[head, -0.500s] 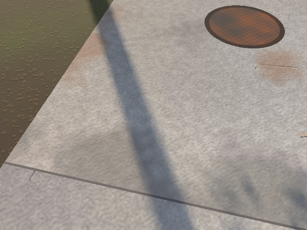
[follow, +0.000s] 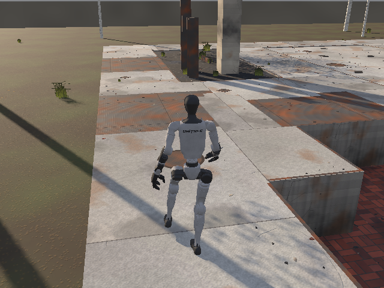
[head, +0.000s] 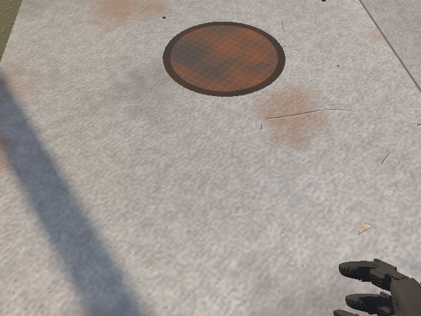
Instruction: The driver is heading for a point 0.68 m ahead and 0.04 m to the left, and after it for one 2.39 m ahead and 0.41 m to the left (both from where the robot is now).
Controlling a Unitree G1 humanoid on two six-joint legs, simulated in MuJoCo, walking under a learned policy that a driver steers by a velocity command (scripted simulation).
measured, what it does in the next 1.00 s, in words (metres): walks ahead: left foot, then right foot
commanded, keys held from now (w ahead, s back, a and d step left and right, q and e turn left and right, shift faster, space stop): w+shift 0.48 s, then w+q+shift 0.52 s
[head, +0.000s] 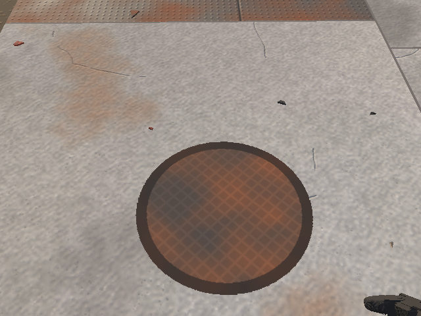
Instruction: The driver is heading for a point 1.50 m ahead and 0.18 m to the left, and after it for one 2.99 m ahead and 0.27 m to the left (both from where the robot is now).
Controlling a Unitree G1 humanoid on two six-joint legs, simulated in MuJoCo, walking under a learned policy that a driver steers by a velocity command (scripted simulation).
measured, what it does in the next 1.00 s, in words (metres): walks ahead, turning left: left foot, then right foot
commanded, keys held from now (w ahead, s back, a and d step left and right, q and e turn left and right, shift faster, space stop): w+q+shift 0.20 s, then w+shift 0.68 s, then w+e+shift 0.12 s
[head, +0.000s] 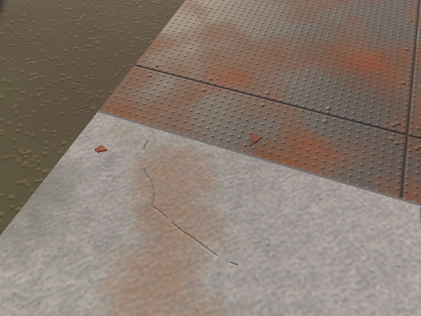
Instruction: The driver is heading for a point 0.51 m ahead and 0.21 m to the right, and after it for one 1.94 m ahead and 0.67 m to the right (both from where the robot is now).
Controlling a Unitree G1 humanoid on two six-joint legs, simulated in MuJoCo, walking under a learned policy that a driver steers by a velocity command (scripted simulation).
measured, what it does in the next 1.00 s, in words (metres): walks ahead, turning right: right foot, then left foot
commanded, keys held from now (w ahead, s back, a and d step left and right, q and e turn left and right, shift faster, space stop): w+e+shift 0.56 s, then w+shift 0.44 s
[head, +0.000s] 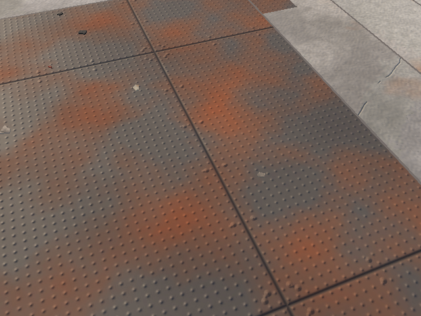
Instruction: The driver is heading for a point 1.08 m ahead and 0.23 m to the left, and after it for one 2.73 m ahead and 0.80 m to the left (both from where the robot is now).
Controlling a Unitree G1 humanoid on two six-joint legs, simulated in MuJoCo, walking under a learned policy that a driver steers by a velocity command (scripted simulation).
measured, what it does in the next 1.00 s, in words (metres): walks ahead, turning left: right foot, then left foot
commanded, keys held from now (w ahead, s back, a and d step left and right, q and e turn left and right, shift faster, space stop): w+shift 0.28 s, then w+q+shift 0.64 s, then q+shift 0.08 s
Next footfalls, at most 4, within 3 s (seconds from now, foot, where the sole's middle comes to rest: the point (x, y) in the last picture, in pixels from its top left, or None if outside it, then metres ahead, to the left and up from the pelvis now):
0.22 right None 0.43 -0.10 -0.78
0.68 left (185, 220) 0.87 0.08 -0.78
1.08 right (186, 134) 1.32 0.08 -0.78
1.44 left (127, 153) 1.21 0.33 -0.78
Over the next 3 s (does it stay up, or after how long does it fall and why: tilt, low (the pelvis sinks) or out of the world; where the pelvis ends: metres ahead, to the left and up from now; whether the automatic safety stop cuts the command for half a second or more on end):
stays up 1.28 0.19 -0.01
